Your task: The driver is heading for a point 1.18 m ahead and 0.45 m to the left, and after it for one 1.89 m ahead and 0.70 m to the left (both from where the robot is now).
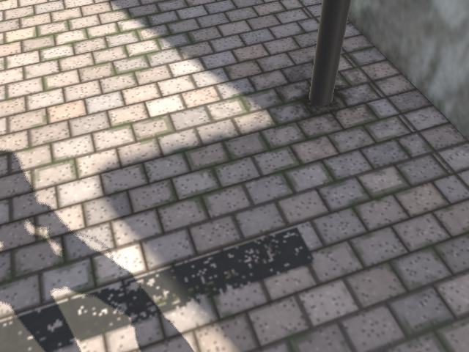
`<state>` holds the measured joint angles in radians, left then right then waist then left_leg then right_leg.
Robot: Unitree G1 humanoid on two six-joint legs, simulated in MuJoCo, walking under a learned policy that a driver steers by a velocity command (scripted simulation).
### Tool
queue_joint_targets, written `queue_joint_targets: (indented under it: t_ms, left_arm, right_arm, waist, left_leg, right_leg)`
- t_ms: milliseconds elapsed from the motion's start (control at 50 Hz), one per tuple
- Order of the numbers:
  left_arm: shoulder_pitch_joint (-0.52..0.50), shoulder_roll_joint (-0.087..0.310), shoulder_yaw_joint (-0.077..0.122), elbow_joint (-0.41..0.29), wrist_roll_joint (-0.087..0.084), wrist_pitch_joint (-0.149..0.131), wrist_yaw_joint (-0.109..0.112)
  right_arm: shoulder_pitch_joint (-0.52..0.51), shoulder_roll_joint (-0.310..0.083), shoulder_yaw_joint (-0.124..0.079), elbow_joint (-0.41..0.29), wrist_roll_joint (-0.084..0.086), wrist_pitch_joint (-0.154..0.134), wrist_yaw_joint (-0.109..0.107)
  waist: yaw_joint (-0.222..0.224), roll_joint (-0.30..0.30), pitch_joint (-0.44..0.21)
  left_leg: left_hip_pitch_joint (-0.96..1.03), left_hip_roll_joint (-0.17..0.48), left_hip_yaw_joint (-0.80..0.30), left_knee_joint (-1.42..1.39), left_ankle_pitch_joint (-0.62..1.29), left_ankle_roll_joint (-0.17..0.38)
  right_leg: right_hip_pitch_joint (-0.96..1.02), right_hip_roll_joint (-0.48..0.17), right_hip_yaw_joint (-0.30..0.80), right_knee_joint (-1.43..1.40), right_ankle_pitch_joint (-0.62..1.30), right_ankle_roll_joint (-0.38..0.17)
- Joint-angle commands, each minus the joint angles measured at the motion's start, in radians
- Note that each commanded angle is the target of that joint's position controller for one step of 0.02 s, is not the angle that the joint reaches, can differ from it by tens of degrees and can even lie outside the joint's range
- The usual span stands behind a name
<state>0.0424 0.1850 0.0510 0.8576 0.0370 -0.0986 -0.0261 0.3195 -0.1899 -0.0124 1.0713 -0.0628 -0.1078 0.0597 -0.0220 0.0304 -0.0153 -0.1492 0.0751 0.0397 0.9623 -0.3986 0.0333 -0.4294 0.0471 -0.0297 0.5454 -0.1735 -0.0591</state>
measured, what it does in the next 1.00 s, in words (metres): walks ahead, turning left: left foot, then right foot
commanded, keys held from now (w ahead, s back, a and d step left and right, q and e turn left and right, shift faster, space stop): w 0.06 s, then w+q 0.94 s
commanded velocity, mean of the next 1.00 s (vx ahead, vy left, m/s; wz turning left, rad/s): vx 0.50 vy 0.00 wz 0.41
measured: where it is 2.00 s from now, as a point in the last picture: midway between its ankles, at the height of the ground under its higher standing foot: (109, 215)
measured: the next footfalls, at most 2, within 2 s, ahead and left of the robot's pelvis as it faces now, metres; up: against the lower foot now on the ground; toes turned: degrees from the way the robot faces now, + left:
left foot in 0.44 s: +0.42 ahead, +0.18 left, +0.00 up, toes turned +13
right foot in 0.96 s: +0.77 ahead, +0.12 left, +0.00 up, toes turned +33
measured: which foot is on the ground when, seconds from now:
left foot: up 0.00-0.42, down 0.44-0.98, up 1.00-1.00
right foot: down 0.00-0.44, up 0.46-0.94, down 0.96-1.00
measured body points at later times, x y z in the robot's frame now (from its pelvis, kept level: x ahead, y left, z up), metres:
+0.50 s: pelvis +0.28 +0.08 -0.02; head +0.32 +0.11 +0.43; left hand +0.30 +0.36 -0.16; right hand +0.50 -0.14 -0.12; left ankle +0.38 +0.17 -0.73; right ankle +0.11 -0.09 -0.64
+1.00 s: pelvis +0.58 +0.15 +0.00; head +0.60 +0.17 +0.44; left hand +0.71 +0.47 -0.06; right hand +0.70 -0.10 -0.13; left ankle +0.39 +0.17 -0.71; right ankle +0.73 +0.10 -0.73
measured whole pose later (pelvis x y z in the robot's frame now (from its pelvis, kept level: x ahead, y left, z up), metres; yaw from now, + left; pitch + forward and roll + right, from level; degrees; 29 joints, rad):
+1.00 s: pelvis +0.58 +0.15 +0.00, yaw +29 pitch +3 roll -2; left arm -0.06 0.23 0.05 0.71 0.01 -0.15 -0.01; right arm 0.39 -0.25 -0.09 0.88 0.03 -0.04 -0.02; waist -0.10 0.02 0.01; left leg -0.10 -0.12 -0.25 0.67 -0.48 0.09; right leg -0.45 0.06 0.04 0.45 -0.06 -0.03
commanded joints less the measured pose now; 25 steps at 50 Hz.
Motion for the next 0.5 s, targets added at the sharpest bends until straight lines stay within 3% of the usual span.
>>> queue_joint_targets:
  t_ms: [20,40,60,80,100,120,160,180,200,220,260,280,300,340,380,400,420,440,460,480,500]
  left_arm:
    - [0.353,0.139,0.061,0.088,-0.002,-0.003,0.034]
    - [0.290,0.043,0.028,0.079,0.000,-0.002,0.029]
    - [0.262,-0.018,0.004,0.061,0.001,0.001,0.024]
    - [0.239,-0.045,-0.008,0.047,0.004,-0.001,0.021]
    - [0.228,-0.049,-0.014,0.036,0.002,-0.008,0.023]
    - [0.218,-0.019,-0.005,0.020,0.004,-0.015,0.022]
    - [0.267,-0.016,-0.017,0.030,0.023,-0.032,0.025]
    - [0.223,0.164,0.032,0.032,-0.035,-0.018,0.041]
    - [0.253,0.187,0.035,0.033,-0.042,-0.016,0.047]
    - [0.279,0.190,0.036,0.045,-0.039,-0.017,0.051]
    - [0.339,0.166,0.035,0.073,-0.045,-0.018,0.058]
    - [0.344,0.168,0.040,0.083,-0.039,-0.015,0.060]
    - [0.349,0.160,0.045,0.091,-0.039,-0.008,0.060]
    - [0.346,0.151,0.050,0.085,-0.049,0.000,0.055]
    - [0.319,0.193,0.068,0.072,-0.053,0.016,0.052]
    - [0.303,0.199,0.072,0.060,-0.055,0.024,0.054]
    - [0.289,0.197,0.070,0.049,-0.050,0.031,0.059]
    - [0.271,0.182,0.059,0.016,-0.034,0.030,0.064]
    - [0.364,0.035,0.010,-0.019,-0.012,0.000,0.041]
    - [0.313,0.086,0.015,-0.023,-0.052,-0.043,0.030]
    - [0.227,0.146,0.028,-0.045,-0.081,-0.062,0.028]
  right_arm:
    - [-0.093,-0.106,-0.037,-0.079,0.000,-0.022,0.005]
    - [-0.087,-0.058,-0.031,-0.089,-0.009,-0.024,-0.003]
    - [-0.078,-0.024,-0.030,-0.096,-0.014,-0.016,-0.008]
    - [-0.065,-0.002,-0.030,-0.098,-0.011,-0.008,-0.008]
    - [-0.081,-0.003,-0.037,-0.107,-0.001,-0.004,-0.005]
    - [-0.115,0.001,-0.039,-0.117,0.001,-0.003,0.000]
    - [-0.151,0.014,-0.037,-0.135,-0.008,0.000,0.004]
    - [-0.260,-0.066,-0.053,-0.177,0.129,0.007,-0.047]
    - [-0.285,-0.055,-0.043,-0.193,0.132,0.008,-0.059]
    - [-0.302,-0.046,-0.038,-0.201,0.118,0.010,-0.061]
    - [-0.343,-0.057,-0.040,-0.229,0.104,0.028,-0.049]
    - [-0.358,-0.064,-0.043,-0.238,0.108,0.037,-0.046]
    - [-0.368,-0.073,-0.045,-0.246,0.113,0.045,-0.040]
    - [-0.395,-0.076,-0.044,-0.256,0.102,0.044,-0.028]
    - [-0.344,-0.102,-0.055,-0.245,0.093,0.045,-0.026]
    - [-0.292,-0.123,-0.067,-0.235,0.088,0.045,-0.028]
    - [-0.163,-0.172,-0.095,-0.202,0.087,0.048,-0.027]
    - [0.013,-0.260,-0.129,-0.167,0.083,0.051,-0.038]
    - [0.064,-0.332,-0.139,-0.165,0.084,0.050,-0.043]
    - [0.080,-0.292,-0.123,-0.181,0.081,0.046,-0.042]
    - [0.036,-0.239,-0.114,-0.189,0.076,0.038,-0.047]
  waist:
    - [0.120,-0.098,-0.081]
    - [0.061,-0.094,-0.056]
    - [0.021,-0.077,-0.050]
    - [-0.006,-0.064,-0.038]
    - [-0.019,-0.059,-0.035]
    - [-0.013,-0.056,-0.017]
    - [-0.012,-0.067,0.009]
    - [-0.005,-0.048,0.051]
    - [0.005,-0.050,0.030]
    - [0.013,-0.075,0.037]
    - [0.040,-0.118,0.059]
    - [0.042,-0.133,0.082]
    - [0.039,-0.107,0.102]
    - [0.046,-0.071,0.119]
    - [0.027,-0.090,0.077]
    - [-0.003,-0.093,0.045]
    - [-0.068,-0.070,-0.021]
    - [-0.133,0.025,-0.115]
    - [-0.055,0.283,-0.237]
    - [-0.086,0.221,-0.351]
    - [-0.091,0.164,-0.252]
  left_leg:
    - [-0.623,0.006,-0.131,0.349,0.093,0.091]
    - [-0.579,0.030,-0.154,0.349,0.161,0.104]
    - [-0.545,0.045,-0.144,0.340,0.165,0.094]
    - [-0.547,0.046,-0.140,0.347,0.159,0.085]
    - [-0.566,0.049,-0.122,0.327,0.144,0.076]
    - [-0.582,0.044,-0.106,0.270,0.155,0.063]
    - [-0.575,0.060,-0.081,0.097,0.301,0.045]
    - [-0.579,0.063,-0.102,0.015,0.331,0.014]
    - [-0.546,0.050,-0.090,-0.072,0.389,-0.001]
    - [-0.499,0.040,-0.074,-0.157,0.439,-0.008]
    - [-0.448,0.018,-0.036,-0.249,0.505,-0.009]
    - [-0.459,0.023,-0.039,-0.260,0.510,0.008]
    - [-0.488,0.028,-0.051,-0.283,0.490,0.028]
    - [-0.524,0.025,-0.041,-0.326,0.421,0.061]
    - [-0.451,-0.023,0.029,-0.322,0.328,0.094]
    - [-0.361,-0.064,0.072,-0.335,0.285,0.112]
    - [-0.182,-0.121,0.101,-0.355,0.287,0.139]
    - [0.103,-0.027,-0.096,-0.367,0.345,0.202]
    - [0.457,0.218,-0.656,-0.535,0.134,0.390]
    - [0.546,0.238,-0.867,-0.696,-0.003,0.380]
    - [0.483,0.212,-0.736,-0.679,0.045,0.313]
  right_leg:
    - [0.608,-0.283,0.430,-0.297,0.047,-0.209]
    - [0.480,-0.287,0.401,-0.315,0.106,-0.206]
    - [0.398,-0.293,0.389,-0.336,0.149,-0.215]
    - [0.353,-0.302,0.349,-0.361,0.174,-0.214]
    - [0.329,-0.295,0.297,-0.383,0.194,-0.211]
    - [0.301,-0.292,0.243,-0.412,0.219,-0.219]
    - [0.276,-0.267,0.145,-0.441,0.282,-0.203]
    - [0.221,-0.252,0.101,-0.400,0.284,-0.125]
    - [0.221,-0.255,0.079,-0.401,0.252,-0.112]
    - [0.197,-0.250,0.056,-0.409,0.225,-0.104]
    - [0.218,-0.247,0.016,-0.436,0.164,-0.102]
    - [0.252,-0.260,0.009,-0.439,0.159,-0.103]
    - [0.316,-0.279,-0.005,-0.425,0.170,-0.096]
    - [0.428,-0.306,-0.028,-0.383,0.242,-0.090]
    - [0.494,-0.301,-0.077,-0.259,0.531,-0.064]
    - [0.487,-0.282,-0.106,-0.153,0.681,-0.044]
    - [0.444,-0.240,-0.132,0.042,0.779,-0.016]
    - [0.223,-0.179,-0.136,0.360,0.582,0.032]
    - [-0.218,0.029,-0.075,0.764,-0.257,0.117]
    - [-0.326,0.024,0.120,0.900,-0.355,0.093]
    - [-0.416,-0.038,0.129,0.893,-0.271,0.066]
